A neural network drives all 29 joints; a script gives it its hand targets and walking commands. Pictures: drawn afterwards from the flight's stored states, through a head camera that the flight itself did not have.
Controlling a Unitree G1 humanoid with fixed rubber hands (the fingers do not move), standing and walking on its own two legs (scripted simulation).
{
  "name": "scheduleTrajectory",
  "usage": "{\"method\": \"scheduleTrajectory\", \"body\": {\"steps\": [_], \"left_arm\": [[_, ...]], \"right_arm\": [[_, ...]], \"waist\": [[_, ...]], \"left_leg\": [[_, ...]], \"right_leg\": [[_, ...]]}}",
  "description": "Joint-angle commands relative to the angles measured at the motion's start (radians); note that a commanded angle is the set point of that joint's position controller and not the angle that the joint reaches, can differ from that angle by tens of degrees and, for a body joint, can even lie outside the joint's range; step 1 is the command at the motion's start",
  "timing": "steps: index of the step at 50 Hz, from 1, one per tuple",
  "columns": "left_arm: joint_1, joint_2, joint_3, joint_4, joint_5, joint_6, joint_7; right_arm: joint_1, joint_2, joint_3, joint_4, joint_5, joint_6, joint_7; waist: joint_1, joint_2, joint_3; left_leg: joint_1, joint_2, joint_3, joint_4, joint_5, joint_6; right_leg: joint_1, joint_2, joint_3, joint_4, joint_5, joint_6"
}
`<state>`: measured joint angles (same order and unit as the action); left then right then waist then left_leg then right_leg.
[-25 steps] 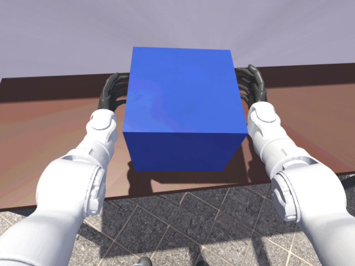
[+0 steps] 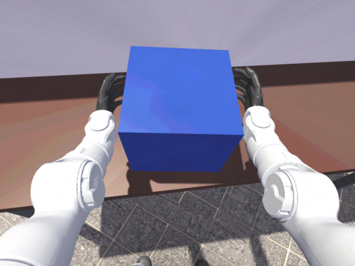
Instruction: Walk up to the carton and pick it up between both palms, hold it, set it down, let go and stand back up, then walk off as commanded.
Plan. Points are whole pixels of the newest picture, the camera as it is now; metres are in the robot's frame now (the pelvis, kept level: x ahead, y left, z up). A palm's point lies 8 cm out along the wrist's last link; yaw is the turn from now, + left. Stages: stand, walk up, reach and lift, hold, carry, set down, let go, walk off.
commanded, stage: reach and lift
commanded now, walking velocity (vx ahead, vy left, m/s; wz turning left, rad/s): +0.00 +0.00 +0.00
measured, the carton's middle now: (177, 113) +0.48 +0.00 -0.01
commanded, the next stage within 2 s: none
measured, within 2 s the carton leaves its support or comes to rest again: leaves its support in 1.00 s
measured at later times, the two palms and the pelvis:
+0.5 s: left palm (106, 109) +0.45 +0.17 +0.04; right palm (252, 105) +0.45 -0.16 +0.07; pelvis +0.00 -0.01 +0.00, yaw +0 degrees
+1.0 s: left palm (102, 120) +0.42 +0.17 +0.05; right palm (254, 120) +0.41 -0.16 +0.07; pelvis -0.03 -0.01 +0.00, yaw +0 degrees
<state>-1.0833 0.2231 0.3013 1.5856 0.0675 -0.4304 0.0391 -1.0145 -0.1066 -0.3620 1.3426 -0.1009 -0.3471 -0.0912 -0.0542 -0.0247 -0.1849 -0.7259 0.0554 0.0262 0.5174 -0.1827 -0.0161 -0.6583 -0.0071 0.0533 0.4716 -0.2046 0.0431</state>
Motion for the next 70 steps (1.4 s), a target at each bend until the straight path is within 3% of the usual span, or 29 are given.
{"method": "scheduleTrajectory", "body": {"steps": [1,11,18,28,40,49,56,70], "left_arm": [[-0.432,-0.47,-0.001,-0.088,0.169,-0.062,-0.18],[-0.432,-0.479,-0.007,-0.095,0.165,-0.065,-0.182],[-0.448,-0.522,-0.054,-0.142,0.148,-0.088,-0.17],[-0.443,-0.567,-0.117,-0.205,0.126,-0.081,-0.156],[-0.52,-0.615,-0.215,-0.292,0.048,-0.064,-0.129],[-0.559,-0.673,-0.301,-0.371,-0.027,-0.045,-0.104],[-0.586,-0.695,-0.356,-0.447,-0.075,-0.027,-0.096],[-0.586,-0.709,-0.405,-0.617,-0.112,0.078,-0.109]], "right_arm": [[-0.266,0.637,0.055,-0.111,-0.264,0.008,0.162],[-0.254,0.685,0.084,-0.123,-0.274,0.011,0.149],[-0.254,0.704,0.13,-0.138,-0.261,-0.025,0.142],[-0.242,0.705,0.191,-0.165,-0.226,-0.035,0.136],[-0.283,0.696,0.232,-0.199,-0.182,-0.006,0.147],[-0.36,0.705,0.306,-0.244,-0.113,0.024,0.161],[-0.378,0.733,0.387,-0.275,-0.057,0.063,0.164],[-0.351,0.755,0.488,-0.373,0.073,0.178,0.14]], "waist": [[0.023,0.068,-0.463],[0.019,0.053,-0.492],[0.02,0.072,-0.565],[0.027,0.105,-0.611],[0.016,0.136,-0.657],[0.028,0.159,-0.704],[0.038,0.135,-0.729],[0.027,0.091,-0.627]], "left_leg": [[0.452,-0.052,0.083,-0.041,0.327,-0.024],[0.423,-0.053,0.086,-0.039,0.343,-0.02],[0.487,-0.053,0.077,-0.017,0.452,-0.036],[0.567,-0.05,0.064,-0.005,0.53,-0.049],[0.599,-0.051,0.05,-0.018,0.441,-0.058],[0.596,-0.051,0.029,-0.028,0.357,-0.06],[0.575,-0.058,0.019,-0.043,0.306,-0.05],[0.586,-0.087,-0.001,-0.097,0.284,-0.036]], "right_leg": [[0.403,-0.002,-0.134,-0.033,0.457,-0.005],[0.46,-0.009,-0.118,-0.014,0.542,0.004],[0.446,0.004,-0.123,-0.013,0.599,0.0],[0.395,0.021,-0.126,-0.042,0.565,-0.014],[0.347,0.031,-0.128,-0.08,0.371,-0.034],[0.321,0.04,-0.126,-0.087,0.26,-0.047],[0.358,0.044,-0.115,-0.081,0.249,-0.042],[0.491,0.042,-0.085,-0.105,0.287,-0.026]]}}
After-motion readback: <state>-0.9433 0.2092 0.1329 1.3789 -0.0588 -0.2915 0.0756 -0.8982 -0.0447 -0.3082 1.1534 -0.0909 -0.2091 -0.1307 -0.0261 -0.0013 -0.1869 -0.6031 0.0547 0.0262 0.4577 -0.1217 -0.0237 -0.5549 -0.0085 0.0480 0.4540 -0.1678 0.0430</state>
